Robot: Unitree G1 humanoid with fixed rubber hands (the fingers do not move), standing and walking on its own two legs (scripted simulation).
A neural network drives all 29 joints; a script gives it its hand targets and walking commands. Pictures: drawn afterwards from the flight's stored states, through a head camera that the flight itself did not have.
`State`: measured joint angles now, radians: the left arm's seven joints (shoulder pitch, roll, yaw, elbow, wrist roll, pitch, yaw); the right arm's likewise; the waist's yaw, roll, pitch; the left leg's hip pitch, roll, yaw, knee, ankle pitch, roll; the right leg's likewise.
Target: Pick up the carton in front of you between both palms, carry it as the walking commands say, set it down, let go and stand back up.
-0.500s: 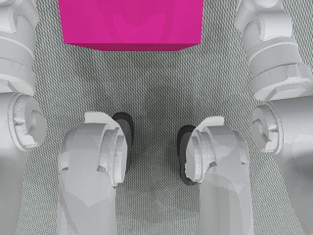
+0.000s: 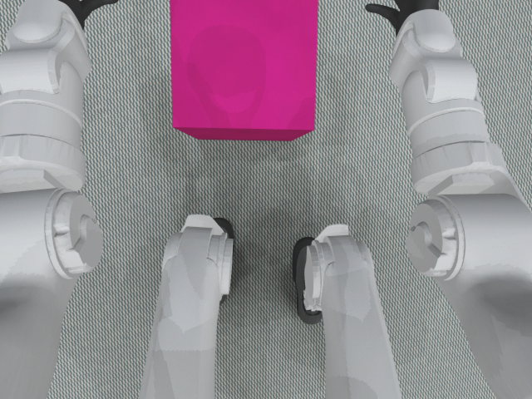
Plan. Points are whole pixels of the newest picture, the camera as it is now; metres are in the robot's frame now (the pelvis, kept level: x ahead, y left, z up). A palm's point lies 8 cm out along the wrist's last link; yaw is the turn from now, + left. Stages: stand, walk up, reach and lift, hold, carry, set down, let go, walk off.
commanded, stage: set down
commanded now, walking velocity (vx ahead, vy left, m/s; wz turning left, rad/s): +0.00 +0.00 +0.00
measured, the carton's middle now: (244, 80) +0.54 +0.07 -0.35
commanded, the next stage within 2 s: let go in 0.50 s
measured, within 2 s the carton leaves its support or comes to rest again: neither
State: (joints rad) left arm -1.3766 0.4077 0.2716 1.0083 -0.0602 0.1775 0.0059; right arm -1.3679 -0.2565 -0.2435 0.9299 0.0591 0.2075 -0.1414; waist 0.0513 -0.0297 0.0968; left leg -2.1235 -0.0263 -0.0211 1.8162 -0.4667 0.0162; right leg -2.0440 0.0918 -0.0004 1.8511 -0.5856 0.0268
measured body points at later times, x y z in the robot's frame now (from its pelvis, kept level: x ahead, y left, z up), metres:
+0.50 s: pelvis +0.02 +0.00 +0.14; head +0.34 +0.04 +0.46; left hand +0.55 +0.28 +0.04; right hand +0.58 -0.12 +0.04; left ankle +0.12 +0.11 -0.44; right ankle +0.09 -0.12 -0.44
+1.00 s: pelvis +0.08 +0.01 +0.25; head +0.31 +0.03 +0.64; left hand +0.42 +0.28 +0.14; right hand +0.46 -0.17 +0.14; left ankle +0.12 +0.11 -0.44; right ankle +0.09 -0.12 -0.44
